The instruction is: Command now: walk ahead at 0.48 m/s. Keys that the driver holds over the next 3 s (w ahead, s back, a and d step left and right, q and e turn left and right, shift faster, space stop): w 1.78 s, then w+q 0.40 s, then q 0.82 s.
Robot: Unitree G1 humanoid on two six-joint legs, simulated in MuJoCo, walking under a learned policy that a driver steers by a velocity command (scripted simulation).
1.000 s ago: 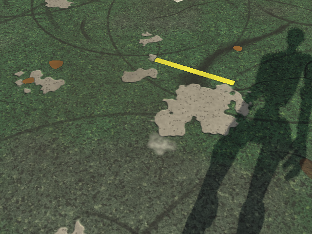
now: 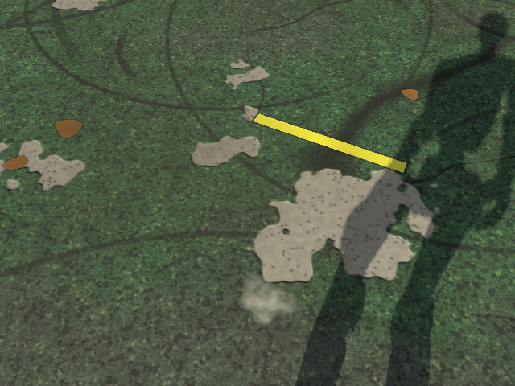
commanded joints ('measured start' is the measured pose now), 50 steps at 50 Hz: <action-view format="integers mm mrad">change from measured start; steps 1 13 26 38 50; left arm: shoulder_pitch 62 -404 -137 78 196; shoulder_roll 36 42 113 117 34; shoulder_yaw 16 8 50 25 4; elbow -49 -216 -119 -38 -55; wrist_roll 24 3 0 -5 -47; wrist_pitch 13 38 5 -24 -7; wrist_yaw -14 -38 -18 -4 0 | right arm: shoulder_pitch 115 369 231 -94 370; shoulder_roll -28 -73 -54 -25 -267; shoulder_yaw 7 22 9 18 -62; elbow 17 68 -7 -129 -30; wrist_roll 2 6 5 -7 -50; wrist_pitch -26 -45 -28 26 -19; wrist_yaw -9 -18 -12 20 -14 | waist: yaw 17 -67 2 7 -137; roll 38 81 15 -40 261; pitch -9 52 -60 35 -365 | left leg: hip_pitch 126 296 -258 -310 686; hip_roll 309 237 140 170 497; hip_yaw -388 -168 -191 -83 -698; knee -374 -393 738 241 -156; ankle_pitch -11 402 -116 178 -62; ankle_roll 109 62 -23 -101 230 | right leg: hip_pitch -203 -327 232 207 -206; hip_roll -88 -55 -285 -155 61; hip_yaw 47 -96 326 40 -106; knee -11 -566 -1024 -1109 30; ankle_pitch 57 351 147 498 -12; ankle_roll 5 56 -153 -89 21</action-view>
